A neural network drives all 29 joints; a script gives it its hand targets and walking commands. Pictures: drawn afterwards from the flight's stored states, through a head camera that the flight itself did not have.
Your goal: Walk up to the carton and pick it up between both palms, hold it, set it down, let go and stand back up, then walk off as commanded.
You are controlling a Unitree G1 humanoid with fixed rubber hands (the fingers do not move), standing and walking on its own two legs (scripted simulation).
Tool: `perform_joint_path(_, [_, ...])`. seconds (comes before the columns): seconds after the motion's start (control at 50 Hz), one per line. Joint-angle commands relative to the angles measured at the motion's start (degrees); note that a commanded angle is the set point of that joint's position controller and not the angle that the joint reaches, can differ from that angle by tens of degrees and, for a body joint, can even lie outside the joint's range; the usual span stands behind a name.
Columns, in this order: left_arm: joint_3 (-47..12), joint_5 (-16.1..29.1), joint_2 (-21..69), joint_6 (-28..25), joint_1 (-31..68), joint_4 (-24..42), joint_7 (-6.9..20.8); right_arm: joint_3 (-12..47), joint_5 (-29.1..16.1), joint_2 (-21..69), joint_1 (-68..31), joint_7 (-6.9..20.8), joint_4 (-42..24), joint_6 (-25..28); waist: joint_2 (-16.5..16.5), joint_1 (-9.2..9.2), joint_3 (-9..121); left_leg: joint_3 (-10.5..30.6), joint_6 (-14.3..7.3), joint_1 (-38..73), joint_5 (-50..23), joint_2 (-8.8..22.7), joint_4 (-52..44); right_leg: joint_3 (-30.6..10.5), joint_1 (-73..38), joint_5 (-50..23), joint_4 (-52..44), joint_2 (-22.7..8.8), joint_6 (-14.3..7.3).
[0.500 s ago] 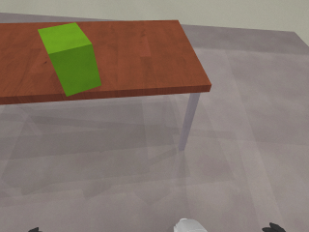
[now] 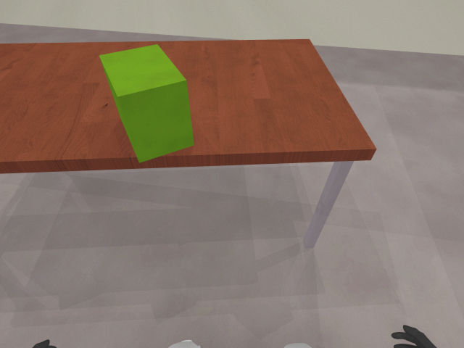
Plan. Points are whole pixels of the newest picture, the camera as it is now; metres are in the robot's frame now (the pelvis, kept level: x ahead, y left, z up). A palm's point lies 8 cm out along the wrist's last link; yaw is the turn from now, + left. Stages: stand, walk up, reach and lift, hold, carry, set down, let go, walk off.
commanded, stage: walk up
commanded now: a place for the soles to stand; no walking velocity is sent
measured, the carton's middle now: (148, 102) +0.74 +0.22 +0.03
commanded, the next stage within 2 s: none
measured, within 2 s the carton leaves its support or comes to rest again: neither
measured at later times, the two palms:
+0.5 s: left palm (24, 325) +0.20 +0.35 -0.03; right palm (405, 325) +0.18 -0.29 -0.07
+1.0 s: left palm out of the picture +0.27 +0.47 -0.05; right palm (334, 289) +0.24 -0.18 -0.05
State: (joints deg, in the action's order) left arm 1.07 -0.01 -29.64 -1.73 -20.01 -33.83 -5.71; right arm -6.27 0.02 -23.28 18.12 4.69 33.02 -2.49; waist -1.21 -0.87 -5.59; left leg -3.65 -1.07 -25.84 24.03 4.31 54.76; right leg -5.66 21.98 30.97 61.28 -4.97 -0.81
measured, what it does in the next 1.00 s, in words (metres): walks ahead: right foot, then left foot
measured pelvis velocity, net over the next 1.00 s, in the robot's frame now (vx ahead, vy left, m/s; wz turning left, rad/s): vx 0.16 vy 0.14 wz -0.02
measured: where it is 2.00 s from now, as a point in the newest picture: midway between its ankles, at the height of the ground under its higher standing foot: outside the picture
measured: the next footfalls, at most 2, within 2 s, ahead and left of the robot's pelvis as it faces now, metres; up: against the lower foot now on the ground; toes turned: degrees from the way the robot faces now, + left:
right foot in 0.36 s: +0.19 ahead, -0.12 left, +0.00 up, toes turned -2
left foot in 0.74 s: +0.22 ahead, +0.23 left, +0.00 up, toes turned +5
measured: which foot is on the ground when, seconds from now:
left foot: down 0.00-0.38, up 0.40-0.72, down 0.74-1.00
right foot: up 0.00-0.34, down 0.36-0.72, up 0.74-1.00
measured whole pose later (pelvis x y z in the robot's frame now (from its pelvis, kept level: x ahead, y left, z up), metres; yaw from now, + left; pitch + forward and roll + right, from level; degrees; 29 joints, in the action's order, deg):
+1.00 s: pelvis +0.16 +0.14 +0.02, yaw -1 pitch -6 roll -2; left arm 1.1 0.0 -27.8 -0.8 -20.0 -33.8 -5.5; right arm -5.5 0.0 -23.6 17.8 2.4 32.9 -3.4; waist -1.2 -2.6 -8.9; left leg -5.7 -2.7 -17.0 25.3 3.3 48.3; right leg -3.2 25.7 28.9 66.1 1.1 -1.0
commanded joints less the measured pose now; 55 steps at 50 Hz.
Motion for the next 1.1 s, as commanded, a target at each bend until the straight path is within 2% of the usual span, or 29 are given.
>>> perform_joint_path(0.0, [4.62,0.31,-9.06,-0.35,5.9,7.32,-0.43,-5.46,1.1,-18.94,6.33,-2.78,-6.6,1.78,-5.9,-4.51,-4.55,39.68,-2.96,16.47,16.55,17.43,-43.79,-3.45,26.58,-1.82,18.99,5.12,-2.04])
perform_joint_path(0.02, [4.76,0.61,-10.13,-0.05,4.22,4.98,-0.07,-5.11,1.36,-17.73,5.44,-3.31,-6.2,1.5,-4.39,-4.17,-4.64,30.44,-1.25,17.19,8.02,14.14,-39.63,-2.12,24.91,-4.96,16.69,4.0,-1.74])
perform_joint_path(0.08, [5.12,0.11,-9.28,-0.17,0.49,3.06,0.77,-3.73,1.81,-14.34,5.76,-3.43,-5.89,1.98,-7.0,-3.51,-0.64,20.38,-1.38,19.35,-8.05,10.49,-35.28,-0.09,18.3,-6.98,10.26,3.73,-0.57])
perform_joint_path(0.22, [3.91,0.02,-6.8,-0.44,4.68,5.44,1.06,-2.75,2.83,-13.81,9.18,-3.63,-6.18,1.32,-9.5,-6.28,-0.27,15.25,-7.45,26.24,-20.64,10.1,-28.88,6.17,17.38,-3.0,-5.46,3.42,0.09])
perform_joint_path(0.26, [3.51,0.04,-6.49,-0.97,2.8,4.73,0.84,-2.26,2.99,-13.16,6.4,-3.38,-6.57,0.73,-10.0,-4.49,0.5,12.57,-8.26,21.98,-29.23,9.34,-24.46,9.75,10.44,-3.36,-11.92,4.04,-0.32])
perform_joint_path(0.3, [3.91,-0.19,-6.05,-1.65,-5.09,1.83,0.36,-1.74,2.96,-12.0,0.73,-2.99,-7.97,-0.16,-7.21,0.61,3.77,6.47,-5.7,11.66,-28.81,6.6,-14.9,11.24,-7.17,-15.79,-26.93,5.29,-1.83])
perform_joint_path(0.32, [5.31,-0.61,-8.5,-1.54,-9.9,0.19,-0.2,-0.88,2.88,-10.12,0.15,-2.53,-8.45,-0.02,-2.79,3.77,7.01,4.04,-3.6,4.41,-24.62,4.75,-6.56,7.33,-18.05,-18.94,-28.81,4.31,-2.33])
perform_joint_path(0.34, [7.56,-1.46,-11.98,-1.23,-15.89,-0.75,-0.58,-0.28,2.91,-8.6,0.39,-2.42,-9.02,0.44,4.05,7.16,10.79,2.16,-2.07,-5.27,-12.25,1.75,6.29,-9.18,-26.12,-11.12,-29.9,-4.34,-6.53])
perform_joint_path(0.36, [8.57,-2.1,-16.06,-0.88,-15.42,1.14,-1.17,-0.47,2.63,-8.31,-0.58,-2.39,-11.32,0.07,10.71,6.52,10.79,4.62,-0.2,-14.89,11.26,-4.42,14.81,-37.41,-26.24,-5.53,-39.64,-19.02,-12.78])
perform_joint_path(0.38, [8.12,-2.17,-16.38,-0.52,-10.73,3.19,-1.64,-2.87,2.76,-14.95,-4.8,-2.65,-12.2,-1.73,3.54,6.52,6.09,10.04,-0.05,-16.42,15.68,-2.59,22.01,-41.77,-18.54,8.23,-43.0,-22.13,-17.66])
perform_joint_path(0.4, [7.95,-2.18,-15.65,-0.92,-8.13,3.88,-2.02,-3.32,2.77,-14.91,-6.45,-2.41,-12.96,-2.25,1.89,5.27,0.3,10.64,0.77,-19.34,11.9,-0.45,23.58,-37.45,-17.22,8.65,-42.54,-21.01,-18.36])
perform_joint_path(0.44, [7.3,-2.36,-13.74,-1.73,-7.73,3.33,-1.9,-3.48,2.91,-14.01,-4.34,-1.76,-11.17,-1.72,2.15,4.09,0.03,10.2,1.78,-21.12,7.88,1.48,22.65,-27.8,-18.91,-3.58,-37.58,-16.46,-16.42])
perform_joint_path(0.48, [6.56,-2.11,-12.8,-2.07,-8.39,2.8,-1.53,-3.19,3.1,-12.02,-3.02,-1.37,-9.82,-1.35,5.31,3.28,2.29,8.97,1.78,-16.47,7.33,1.54,19.27,-19.65,-15.42,-15.52,-34.77,-13.37,-14.64])
perform_joint_path(0.54, [7.31,-2.97,-14.04,-2.12,-6.33,3.31,-1.51,-3.04,3.0,-11.4,-5.05,-0.64,-10.85,-1.64,9.12,3.42,2.31,7.45,1.49,-15.05,6.96,2.55,12.39,-17.42,-12.42,-7.87,-34.47,-13.12,-14.59])
perform_joint_path(0.58, [7.66,-3.18,-14.75,-2.08,-5.25,3.83,-1.61,-3.2,2.86,-11.68,-5.81,-0.21,-11.26,-1.49,9.24,3.35,1.06,7.12,1.16,-12.85,4.86,3.34,8.13,-16.7,-9.17,-1.79,-34.72,-12.93,-13.8])
perform_joint_path(0.64, [7.9,-3.43,-15.57,-1.66,-1.25,4.63,-1.4,-3.41,2.04,-11.45,-4.36,0.33,-10.59,-0.88,11.18,1.85,1.18,6.32,1.21,-4.81,1.02,3.94,-1.84,-13.16,-4.7,4.11,-32.43,-12.33,-12.26])
perform_joint_path(0.68, [6.78,-2.94,-14.01,-1.08,4.23,4.5,-0.93,-3.91,1.77,-10.49,6.97,-0.16,-5.99,-0.01,5.95,-5.36,5.2,2.27,0.97,17.46,-5.3,0.86,-18.22,-2.77,6.42,-2.95,-19.11,-8.14,-8.65])
perform_joint_path(0.7, [4.63,-2.89,-8.77,-0.9,3.06,3.75,-0.45,-4.7,1.9,-12.98,14.18,-0.83,-1.96,0.87,-5.22,-8.63,8.61,3.48,1.36,29.69,-1.98,-1.91,-22.23,3.65,13.7,-4.64,-2.13,-3.26,-5.78])
perform_joint_path(0.72, [2.11,-2.07,-1.92,-0.84,4.0,4.82,-0.22,-5.52,2.8,-18.82,15.37,-1.67,-1.99,1.55,-19.52,-9.52,5.11,21.16,-0.09,26.38,6.35,8.17,-28.95,2.03,24.12,8.44,12.11,5.42,-2.68])
perform_joint_path(0.74, [2.92,0.04,-3.61,-0.43,7.85,8.38,-1.33,-5.45,1.85,-20.94,11.26,-1.94,-5.38,1.58,-17.03,-8.44,1.4,39.5,-2.81,16.92,11.33,16.23,-43.47,-2.76,26.33,8.04,15.78,8.97,-1.0])
perform_joint_path(0.76, [3.69,0.1,-6.72,-0.35,7.92,8.66,-1.72,-5.57,1.06,-20.53,7.24,-2.21,-6.38,1.2,-10.22,-6.17,-3.34,42.01,-3.36,13.59,16.33,18.2,-45.85,-4.3,25.16,3.66,16.51,6.68,-1.36])
perform_joint_path(0.8, [4.42,0.48,-9.63,0.29,3.14,3.68,-0.94,-4.86,1.58,-17.31,4.15,-3.23,-6.43,0.53,-4.61,-4.08,-5.55,28.48,-1.02,15.89,6.78,13.73,-38.97,-1.8,24.05,-4.21,15.33,3.71,-1.49])
perform_joint_path(0.84, [4.85,0.11,-9.76,0.16,0.25,2.46,-0.19,-3.92,1.83,-14.63,4.1,-3.46,-6.32,0.8,-6.53,-3.85,-2.21,21.82,-1.96,18.52,-4.66,10.95,-35.18,-0.13,19.74,-5.31,11.64,3.61,-0.77])
perform_joint_path(0.86, [4.73,0.14,-9.21,0.18,0.57,2.44,-0.12,-3.5,1.94,-13.79,4.94,-3.42,-5.87,0.95,-7.08,-3.85,-1.97,20.11,-1.54,19.18,-7.73,10.14,-34.68,0.07,18.79,-5.64,9.63,3.87,-0.47])
perform_joint_path(0.92, [4.22,0.14,-7.78,0.34,2.51,3.6,0.17,-3.07,2.58,-14.06,5.86,-3.45,-6.08,0.8,-7.31,-4.63,-1.95,18.4,-4.54,21.27,-6.42,10.11,-33.27,2.19,17.21,-4.13,3.03,4.01,0.0])
perform_joint_path(1.0, [3.87,0.2,-7.22,-0.59,3.01,4.35,0.19,-2.57,3.14,-14.08,6.69,-3.57,-5.94,0.37,-9.21,-5.13,-0.29,16.31,-7.76,23.77,-22.56,10.49,-27.36,6.48,14.57,-0.29,-7.21,3.76,-0.03])
perform_joint_path(1.04, [3.56,0.03,-6.52,-1.18,-0.99,2.71,-0.18,-2.06,3.17,-13.28,2.62,-3.17,-6.52,-0.3,-9.95,-2.35,2.66,11.07,-7.64,17.85,-28.75,9.2,-21.68,9.79,3.71,-3.94,-16.12,4.38,-0.93])
perform_joint_path(1.06, [3.84,-0.14,-6.63,-1.62,-4.62,0.97,-0.48,-1.56,2.97,-12.19,-1.29,-2.83,-7.41,-0.8,-8.17,0.64,3.57,7.18,-5.87,10.45,-28.97,7.44,-16.72,10.29,-6.27,-12.17,-23.56,4.64,-1.88])
perform_joint_path(1.08, [5.02,-0.47,-8.57,-1.6,-9.61,-1.04,-0.93,-0.8,3.04,-10.49,-3.09,-2.45,-8.44,-0.71,-4.5,3.62,6.32,4.97,-3.58,2.59,-23.4,5.62,-9.43,7.16,-17.73,-18.39,-27.99,3.75,-2.25])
